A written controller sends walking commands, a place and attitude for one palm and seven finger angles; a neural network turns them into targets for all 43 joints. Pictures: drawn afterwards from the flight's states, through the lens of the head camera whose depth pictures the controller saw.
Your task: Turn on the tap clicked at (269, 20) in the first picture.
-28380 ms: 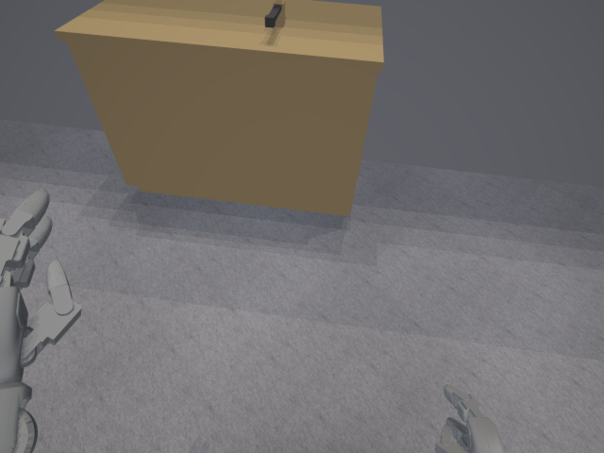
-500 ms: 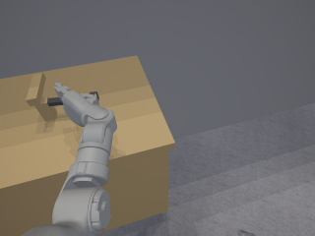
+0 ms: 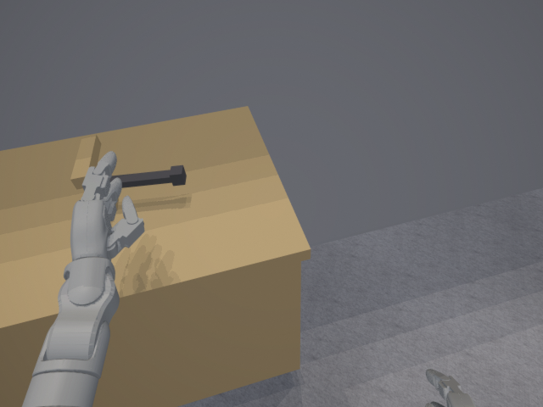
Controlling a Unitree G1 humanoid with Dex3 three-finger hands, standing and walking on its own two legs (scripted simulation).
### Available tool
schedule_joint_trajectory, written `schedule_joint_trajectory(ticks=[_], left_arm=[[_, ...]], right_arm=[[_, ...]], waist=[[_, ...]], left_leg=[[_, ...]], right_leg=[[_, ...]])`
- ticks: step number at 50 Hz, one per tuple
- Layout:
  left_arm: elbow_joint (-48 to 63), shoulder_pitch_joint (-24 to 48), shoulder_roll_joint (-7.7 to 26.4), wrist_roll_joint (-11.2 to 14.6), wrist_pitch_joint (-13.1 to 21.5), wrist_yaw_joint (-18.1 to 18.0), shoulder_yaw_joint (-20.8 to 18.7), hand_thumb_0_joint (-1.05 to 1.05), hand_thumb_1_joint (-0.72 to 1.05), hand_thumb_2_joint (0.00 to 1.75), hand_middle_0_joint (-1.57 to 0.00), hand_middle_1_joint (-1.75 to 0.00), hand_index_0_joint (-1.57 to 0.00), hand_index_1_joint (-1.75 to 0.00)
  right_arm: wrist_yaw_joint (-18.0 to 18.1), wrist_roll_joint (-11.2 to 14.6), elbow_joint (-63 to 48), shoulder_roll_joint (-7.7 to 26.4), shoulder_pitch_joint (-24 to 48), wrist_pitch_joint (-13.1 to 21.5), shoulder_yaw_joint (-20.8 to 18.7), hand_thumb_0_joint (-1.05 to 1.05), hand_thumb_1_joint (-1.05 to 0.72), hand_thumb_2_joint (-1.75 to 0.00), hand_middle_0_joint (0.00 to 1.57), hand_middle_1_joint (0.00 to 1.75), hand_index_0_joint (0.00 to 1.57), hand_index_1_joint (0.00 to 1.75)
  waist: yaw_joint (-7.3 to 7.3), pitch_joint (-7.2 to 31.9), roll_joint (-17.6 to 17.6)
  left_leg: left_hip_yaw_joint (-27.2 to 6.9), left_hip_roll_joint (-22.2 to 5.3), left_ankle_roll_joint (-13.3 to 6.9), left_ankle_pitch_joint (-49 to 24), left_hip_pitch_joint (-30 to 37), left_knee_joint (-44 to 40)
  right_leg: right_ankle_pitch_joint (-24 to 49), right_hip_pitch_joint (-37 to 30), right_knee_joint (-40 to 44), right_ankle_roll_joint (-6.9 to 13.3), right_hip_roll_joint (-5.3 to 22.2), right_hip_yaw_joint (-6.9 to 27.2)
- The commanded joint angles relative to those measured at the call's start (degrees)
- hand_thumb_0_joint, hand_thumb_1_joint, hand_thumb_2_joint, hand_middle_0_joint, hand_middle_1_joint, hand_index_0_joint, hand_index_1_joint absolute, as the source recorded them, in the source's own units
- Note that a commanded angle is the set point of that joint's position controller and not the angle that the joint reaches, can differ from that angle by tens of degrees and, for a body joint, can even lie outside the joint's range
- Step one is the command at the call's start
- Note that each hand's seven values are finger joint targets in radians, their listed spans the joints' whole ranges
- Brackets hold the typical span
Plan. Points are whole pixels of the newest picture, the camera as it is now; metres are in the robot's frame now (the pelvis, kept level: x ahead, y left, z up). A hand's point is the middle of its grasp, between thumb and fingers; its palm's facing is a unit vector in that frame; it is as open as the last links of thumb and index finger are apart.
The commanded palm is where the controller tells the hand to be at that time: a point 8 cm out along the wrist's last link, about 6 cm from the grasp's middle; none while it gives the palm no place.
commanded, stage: draw the hand back beside the body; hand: left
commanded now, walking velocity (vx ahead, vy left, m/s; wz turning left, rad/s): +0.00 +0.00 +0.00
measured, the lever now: (178, 175) +0.51 +0.24 +0.07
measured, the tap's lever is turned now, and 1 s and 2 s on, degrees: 81 81 81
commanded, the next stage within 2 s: step back with the hand held close in 1.02 s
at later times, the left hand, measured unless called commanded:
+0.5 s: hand (88, 261) +0.24 +0.25 +0.15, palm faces +0.33 -0.90 -0.28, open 7.5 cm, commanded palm +0.20 +0.29 +0.16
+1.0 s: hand (45, 295) +0.19 +0.27 +0.16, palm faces +0.42 -0.85 -0.33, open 7.4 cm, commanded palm +0.15 +0.31 +0.17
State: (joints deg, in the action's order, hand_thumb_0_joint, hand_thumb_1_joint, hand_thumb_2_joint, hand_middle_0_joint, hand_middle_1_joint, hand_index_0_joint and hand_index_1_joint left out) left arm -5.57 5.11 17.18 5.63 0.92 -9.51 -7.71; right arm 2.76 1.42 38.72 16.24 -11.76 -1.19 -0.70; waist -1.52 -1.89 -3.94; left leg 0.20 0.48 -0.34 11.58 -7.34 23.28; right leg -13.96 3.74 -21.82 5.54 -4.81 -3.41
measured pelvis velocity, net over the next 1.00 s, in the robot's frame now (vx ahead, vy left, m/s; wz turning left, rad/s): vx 0.00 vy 0.03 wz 0.01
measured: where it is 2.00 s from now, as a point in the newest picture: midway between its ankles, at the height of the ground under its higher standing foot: outside the picture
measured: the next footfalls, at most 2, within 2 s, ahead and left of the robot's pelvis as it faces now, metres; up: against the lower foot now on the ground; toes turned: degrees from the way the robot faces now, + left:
none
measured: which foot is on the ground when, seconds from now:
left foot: down 0.00-1.00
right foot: down 0.00-1.00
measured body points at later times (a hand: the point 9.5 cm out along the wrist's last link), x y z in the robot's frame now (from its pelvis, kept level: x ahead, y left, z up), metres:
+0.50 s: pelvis +0.00 +0.03 +0.00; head -0.02 +0.01 +0.45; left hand +0.22 +0.29 +0.17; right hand +0.18 -0.19 -0.09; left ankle +0.02 +0.12 -0.74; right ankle -0.02 -0.05 -0.74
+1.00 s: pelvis +0.00 +0.03 +0.00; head -0.03 +0.01 +0.45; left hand +0.16 +0.31 +0.18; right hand +0.18 -0.19 -0.09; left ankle +0.02 +0.12 -0.74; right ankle -0.02 -0.05 -0.74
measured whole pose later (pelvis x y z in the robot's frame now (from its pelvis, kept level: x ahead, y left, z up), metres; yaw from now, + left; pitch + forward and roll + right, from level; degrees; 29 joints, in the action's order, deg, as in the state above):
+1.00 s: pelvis +0.00 +0.03 +0.00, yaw +1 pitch -6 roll +0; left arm 20.4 -24.1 18.9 5.2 6.7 -7.0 -14.6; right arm 2.3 0.2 37.5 13.2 -11.0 3.0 0.0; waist -3.0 -2.2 -3.9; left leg 0.0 2.2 -2.3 11.2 -5.6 22.9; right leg -13.1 1.2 -20.2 3.5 -3.2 -3.7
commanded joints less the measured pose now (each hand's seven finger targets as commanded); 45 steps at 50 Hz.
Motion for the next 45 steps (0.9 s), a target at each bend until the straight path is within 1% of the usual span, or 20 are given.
schedule_joint_trajectory(ticks=[1,5,6,7,9,11,12,16,17,20,21,24,26,27,30,34,36,37,42,45], left_arm=[[12.8,18.7,5.7,-0.7,6.6,1.7,1.9,0.0,0.9,0.9,-0.17,-0.22,-0.17,-0.22],[17.3,11.5,9.2,-0.8,7.9,2.1,-2.7,0.0,0.9,0.9,-0.18,-0.23,-0.18,-0.23],[17.9,9.3,11.4,-0.8,7.9,2.1,-5.2,0.0,0.9,0.9,-0.18,-0.24,-0.18,-0.24],[18.5,8.2,10.1,-0.6,7.8,2.4,-4.5,0.0,0.9,0.9,-0.18,-0.24,-0.18,-0.24],[21.4,5.8,11.0,-0.4,7.9,2.6,-6.1,0.0,0.9,0.9,-0.18,-0.25,-0.18,-0.25],[22.5,2.5,12.3,-0.3,7.4,2.8,-8.1,0.0,0.9,0.9,-0.18,-0.25,-0.18,-0.25],[23.5,1.4,10.7,-0.2,7.3,3.0,-7.1,0.0,0.9,0.9,-0.19,-0.26,-0.19,-0.26],[28.2,-3.1,10.5,-0.3,7.1,3.3,-7.3,0.0,0.9,0.9,-0.19,-0.27,-0.19,-0.27],[28.4,-4.3,9.0,-0.3,7.0,3.3,-6.1,0.0,0.9,0.9,-0.19,-0.27,-0.19,-0.27],[30.2,-7.1,10.0,-0.3,7.1,3.1,-7.4,0.0,0.9,0.9,-0.19,-0.28,-0.19,-0.28],[31.8,-7.4,10.2,-0.5,7.3,3.1,-7.4,0.0,0.9,0.9,-0.19,-0.28,-0.19,-0.28],[33.9,-9.9,10.0,-0.7,7.7,2.8,-7.5,0.0,0.9,0.9,-0.2,-0.29,-0.2,-0.29],[34.6,-11.8,11.6,-0.8,7.9,2.5,-9.4,0.0,0.9,0.9,-0.2,-0.3,-0.2,-0.3],[35.1,-13.0,10.5,-0.7,8.1,2.5,-9.0,0.0,0.9,0.9,-0.2,-0.3,-0.2,-0.3],[36.8,-17.3,11.8,-0.6,8.6,2.3,-11.3,0.0,0.9,0.9,-0.2,-0.3,-0.2,-0.3],[39.0,-21.9,12.0,-0.5,8.8,2.1,-12.5,0.0,0.9,0.9,-0.2,-0.3,-0.2,-0.3],[39.5,-24.1,13.3,-0.4,8.7,2.0,-14.3,0.0,0.9,0.9,-0.2,-0.3,-0.2,-0.3],[40.1,-25.2,12.3,-0.4,8.9,2.0,-13.7,0.0,0.9,0.9,-0.2,-0.3,-0.2,-0.3],[39.2,-21.3,11.2,-0.8,9.2,1.7,-11.8,0.0,0.9,0.9,-0.2,-0.3,-0.2,-0.3],[38.1,-21.4,11.7,-0.7,9.4,1.6,-12.3,0.0,0.9,0.9,-0.2,-0.3,-0.2,-0.3]], right_arm=[[0.3,0.2,-8.8,4.1,9.6,3.9,-1.1,0.0,-0.9,-0.9,0.2,0.3,0.2,0.3],[0.0,-0.3,-9.2,3.9,10.0,3.8,-0.8,0.0,-0.9,-0.9,0.2,0.3,0.2,0.3],[-0.1,-0.5,-9.0,4.0,9.9,3.5,-0.9,0.0,-0.9,-0.9,0.2,0.3,0.2,0.3],[-0.2,-0.4,-9.5,3.4,10.1,3.3,-0.5,0.0,-0.9,-0.9,0.2,0.3,0.2,0.3],[-0.2,-0.6,-10.3,3.2,10.2,3.1,-0.6,0.0,-0.9,-0.9,0.2,0.3,0.2,0.3],[-0.4,-0.8,-10.4,3.1,10.2,2.9,-0.6,0.0,-0.9,-0.9,0.2,0.3,0.2,0.3],[-0.5,-0.8,-11.0,2.7,10.1,2.8,-0.4,0.0,-0.9,-0.9,0.2,0.3,0.2,0.3],[-0.8,-0.9,-11.3,2.9,9.8,3.2,-0.7,0.0,-0.9,-0.9,0.2,0.3,0.2,0.3],[-1.0,-0.9,-11.6,2.7,9.7,3.5,-0.6,0.0,-0.9,-0.9,0.2,0.3,0.2,0.3],[-0.9,-1.0,-11.5,3.1,9.7,4.0,-1.0,0.0,-0.9,-0.9,0.2,0.3,0.2,0.3],[-0.9,-0.9,-11.3,3.2,9.7,4.0,-1.1,0.0,-0.9,-0.9,0.2,0.3,0.2,0.3],[-0.9,-1.0,-11.3,3.2,9.6,4.8,-1.2,0.0,-0.9,-0.9,0.2,0.3,0.2,0.3],[-0.8,-1.1,-10.9,3.4,9.3,5.2,-1.3,0.0,-0.9,-0.9,0.2,0.3,0.2,0.3],[-0.8,-1.1,-11.1,3.2,9.2,5.3,-1.2,0.0,-0.9,-0.9,0.2,0.3,0.2,0.3],[-0.7,-1.1,-11.1,3.2,9.0,5.7,-1.5,0.0,-0.9,-0.9,0.2,0.3,0.2,0.3],[-0.7,-0.9,-11.3,3.2,8.5,6.0,-1.6,0.0,-0.9,-0.9,0.2,0.3,0.2,0.3],[-0.7,-0.9,-11.1,3.6,8.2,6.2,-1.8,0.0,-0.9,-0.9,0.2,0.3,0.2,0.3],[-0.7,-0.8,-11.4,3.2,8.3,6.4,-1.8,0.0,-0.9,-0.9,0.2,0.3,0.2,0.3],[-0.2,-0.7,-10.8,3.3,8.4,7.3,-1.8,0.0,-0.9,-0.9,0.2,0.3,0.2,0.3],[0.1,-0.9,-10.8,3.4,8.8,7.5,-1.7,0.0,-0.9,-0.9,0.2,0.3,0.2,0.3]], waist=[[2.08,6.9,6.1],[0.43,10.7,4.5],[-0.17,10.8,2.4],[0.13,9.4,2.0],[-0.36,10.0,3.2],[-0.76,8.3,1.3],[-0.45,7.8,2.3],[-0.56,7.2,-0.6],[-0.19,5.9,0.2],[-0.34,6.1,2.8],[-0.22,6.1,0.8],[-0.24,5.7,0.5],[-0.54,5.4,0.4],[-0.33,5.2,1.2],[-0.84,5.9,1.4],[-0.85,4.3,-0.6],[-1.01,3.7,-0.6],[-0.85,3.2,-0.1],[0.0,1.4,-0.9],[-0.48,1.5,1.7]], left_leg=[[-0.7,1.2,-3.2,-1.2,4.9,-3.3],[-1.3,0.8,-2.9,-6.0,6.5,-4.0],[-1.3,0.9,-2.7,-6.5,6.5,-4.4],[-1.0,0.6,-2.6,-7.1,6.0,-4.4],[-1.1,0.3,-2.5,-8.9,6.0,-4.6],[-1.3,0.2,-2.3,-10.0,6.2,-4.8],[-1.2,-0.2,-2.3,-10.2,6.0,-4.8],[-1.7,-0.5,-1.8,-12.2,7.1,-4.5],[-1.8,-0.8,-1.8,-12.0,6.9,-4.6],[-1.9,-0.9,-2.0,-11.4,7.0,-4.4],[-2.2,-0.9,-1.6,-11.4,7.3,-4.6],[-2.8,-1.2,-1.3,-10.9,7.4,-4.7],[-3.3,-1.1,-1.1,-10.0,7.1,-5.0],[-3.3,-1.2,-1.1,-9.7,6.6,-5.0],[-2.9,-1.1,-1.3,-10.5,6.0,-4.2],[-3.4,-1.4,-0.9,-9.2,4.6,-4.4],[-3.7,-1.4,-0.8,-8.6,4.0,-4.3],[-3.7,-1.6,-0.8,-8.2,3.7,-4.4],[-4.1,-1.4,-1.2,-3.4,3.9,-4.6],[-4.0,-0.9,-1.6,-2.4,3.3,-4.6]], right_leg=[[7.6,3.6,7.1,-6.0,5.5,7.1],[13.3,-0.8,5.5,-5.1,5.3,5.8],[13.1,-1.6,5.8,-4.8,5.0,5.5],[13.7,-1.6,5.6,-4.7,5.2,5.4],[15.2,-3.0,5.4,-4.4,4.9,5.1],[15.5,-2.4,5.7,-4.1,4.5,4.8],[15.4,-2.4,5.4,-4.1,4.7,4.7],[15.1,-1.5,5.6,-3.6,4.2,4.4],[14.4,-0.7,5.3,-3.6,4.3,4.2],[13.7,-0.3,5.6,-3.7,4.1,4.2],[12.7,-0.2,5.8,-3.5,4.1,4.1],[11.3,0.5,5.5,-3.5,4.0,3.7],[10.0,0.5,5.8,-3.4,3.9,3.5],[9.8,0.5,5.5,-3.4,4.1,3.4],[11.1,-0.3,5.4,-3.4,4.3,3.6],[9.5,0.2,5.5,-3.3,4.3,3.5],[8.8,0.6,5.8,-3.2,4.1,3.5],[8.4,0.9,5.4,-3.3,4.2,3.4],[4.8,3.4,5.8,-3.4,4.2,3.7],[4.0,2.9,6.2,-3.5,4.3,3.6]])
